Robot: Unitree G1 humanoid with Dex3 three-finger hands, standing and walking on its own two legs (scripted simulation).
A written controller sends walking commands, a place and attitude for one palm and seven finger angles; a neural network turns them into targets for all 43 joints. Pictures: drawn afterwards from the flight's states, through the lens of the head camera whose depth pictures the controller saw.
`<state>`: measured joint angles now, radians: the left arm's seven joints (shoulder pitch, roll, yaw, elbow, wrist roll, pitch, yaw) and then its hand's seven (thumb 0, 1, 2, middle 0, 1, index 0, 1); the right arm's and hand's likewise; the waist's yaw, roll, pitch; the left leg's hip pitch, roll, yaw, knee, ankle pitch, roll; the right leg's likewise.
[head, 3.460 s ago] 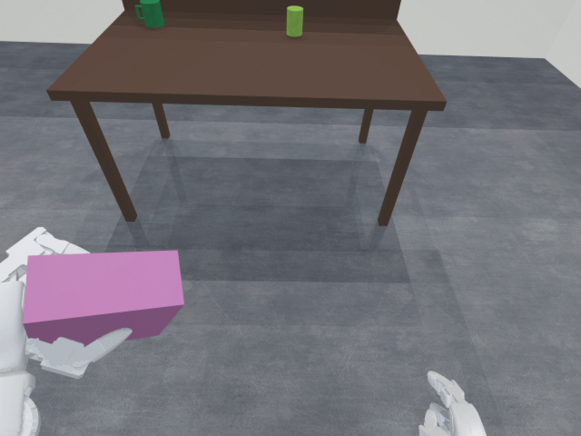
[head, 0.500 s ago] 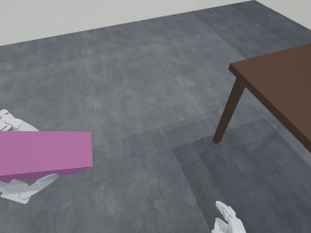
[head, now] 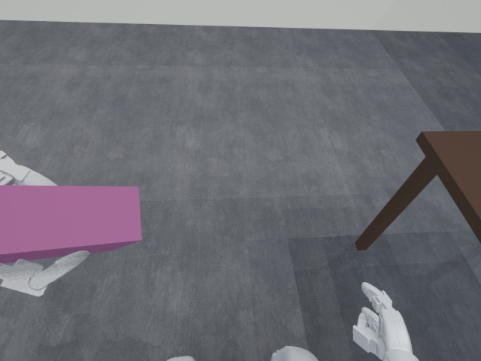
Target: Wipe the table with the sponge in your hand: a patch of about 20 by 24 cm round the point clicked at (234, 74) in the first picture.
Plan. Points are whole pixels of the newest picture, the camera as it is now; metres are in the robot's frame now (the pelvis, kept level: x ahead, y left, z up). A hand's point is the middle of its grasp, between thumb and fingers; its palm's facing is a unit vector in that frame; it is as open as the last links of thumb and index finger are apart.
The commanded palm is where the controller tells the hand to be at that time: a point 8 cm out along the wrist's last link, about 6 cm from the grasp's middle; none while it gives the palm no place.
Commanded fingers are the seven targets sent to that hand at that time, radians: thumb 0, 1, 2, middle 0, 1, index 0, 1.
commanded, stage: walk to a spot facing it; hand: left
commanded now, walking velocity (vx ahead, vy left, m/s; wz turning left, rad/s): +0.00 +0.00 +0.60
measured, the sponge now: (86, 224) +0.24 +0.20 +0.16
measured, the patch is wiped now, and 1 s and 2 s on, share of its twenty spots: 0.00 0.00 0.00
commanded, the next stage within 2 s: turn to face it in 1.82 s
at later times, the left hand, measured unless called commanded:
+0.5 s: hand out of the picture +0.06 +0.23 +0.18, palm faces +0.62 -0.68 -0.39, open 10.1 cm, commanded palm +0.00 +0.26 +0.19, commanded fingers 0.00 0.10 1.30 -1.20 -1.60 -1.20 -1.60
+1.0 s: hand out of the picture -0.02 +0.22 +0.18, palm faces +0.78 -0.45 -0.44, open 10.1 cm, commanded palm -0.10 +0.23 +0.19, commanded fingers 0.00 0.10 1.30 -1.20 -1.60 -1.20 -1.60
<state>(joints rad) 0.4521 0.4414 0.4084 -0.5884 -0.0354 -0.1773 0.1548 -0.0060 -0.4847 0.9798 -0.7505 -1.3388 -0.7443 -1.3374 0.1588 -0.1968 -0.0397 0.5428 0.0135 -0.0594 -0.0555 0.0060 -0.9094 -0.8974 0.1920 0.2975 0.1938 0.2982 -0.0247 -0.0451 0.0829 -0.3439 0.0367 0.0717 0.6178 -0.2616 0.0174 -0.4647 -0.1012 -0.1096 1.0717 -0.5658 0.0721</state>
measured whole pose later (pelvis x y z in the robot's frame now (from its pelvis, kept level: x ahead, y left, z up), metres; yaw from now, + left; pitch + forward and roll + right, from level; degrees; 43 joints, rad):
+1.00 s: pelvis -0.08 -0.09 +0.00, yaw +33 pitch -2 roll +0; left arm 0.40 0.35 0.31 -0.44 -0.01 -0.16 0.13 -0.01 -0.48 0.98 -0.74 -1.35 -0.74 -1.34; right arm 0.21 -0.16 0.04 0.68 -0.01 -0.08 -0.05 0.01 -0.90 -0.90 0.20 0.30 0.20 0.30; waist 0.03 0.06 0.04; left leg -0.43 0.02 -0.05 0.98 -0.44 0.01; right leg -0.27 -0.06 -0.18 0.61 -0.29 -0.04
